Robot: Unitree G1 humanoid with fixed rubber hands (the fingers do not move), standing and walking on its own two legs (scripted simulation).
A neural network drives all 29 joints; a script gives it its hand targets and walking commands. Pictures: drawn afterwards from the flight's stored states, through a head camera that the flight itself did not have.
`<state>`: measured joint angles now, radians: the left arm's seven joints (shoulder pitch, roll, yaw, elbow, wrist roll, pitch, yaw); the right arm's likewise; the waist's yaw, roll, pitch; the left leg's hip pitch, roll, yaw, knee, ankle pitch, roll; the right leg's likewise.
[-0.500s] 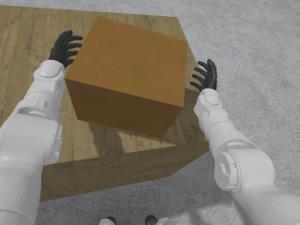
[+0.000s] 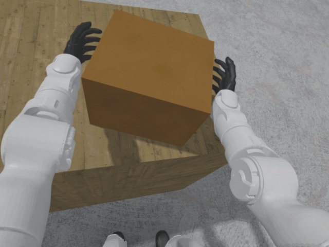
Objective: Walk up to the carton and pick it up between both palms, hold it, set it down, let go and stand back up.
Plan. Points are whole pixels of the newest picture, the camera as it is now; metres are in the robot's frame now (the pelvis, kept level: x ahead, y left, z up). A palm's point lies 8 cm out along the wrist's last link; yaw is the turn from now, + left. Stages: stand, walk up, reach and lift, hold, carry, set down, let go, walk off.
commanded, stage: reach and lift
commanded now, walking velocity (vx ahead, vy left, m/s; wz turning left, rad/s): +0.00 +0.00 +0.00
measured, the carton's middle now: (151, 83) +0.50 +0.00 +0.04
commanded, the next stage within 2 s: none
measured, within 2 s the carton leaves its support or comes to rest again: neither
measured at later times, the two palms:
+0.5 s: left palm (76, 56) +0.53 +0.18 +0.08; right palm (223, 92) +0.44 -0.16 +0.09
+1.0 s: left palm (77, 58) +0.52 +0.17 +0.08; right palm (222, 94) +0.44 -0.17 +0.08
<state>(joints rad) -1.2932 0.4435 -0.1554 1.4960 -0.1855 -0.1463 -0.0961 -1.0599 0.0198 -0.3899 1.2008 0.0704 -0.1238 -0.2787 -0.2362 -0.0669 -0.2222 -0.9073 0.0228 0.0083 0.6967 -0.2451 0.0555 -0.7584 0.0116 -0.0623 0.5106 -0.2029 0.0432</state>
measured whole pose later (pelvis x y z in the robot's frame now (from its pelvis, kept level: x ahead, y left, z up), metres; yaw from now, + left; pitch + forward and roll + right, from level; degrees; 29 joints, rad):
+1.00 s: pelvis +0.03 -0.02 +0.02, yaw +2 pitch +18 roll -3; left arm -1.18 0.39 0.31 1.47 0.26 -0.24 -0.20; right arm -0.88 0.21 -0.76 1.01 -0.38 -0.34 -0.20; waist -0.15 -0.10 -0.10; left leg -0.63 0.02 0.03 0.53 -0.23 0.03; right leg -0.50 0.01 -0.07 0.38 -0.20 0.02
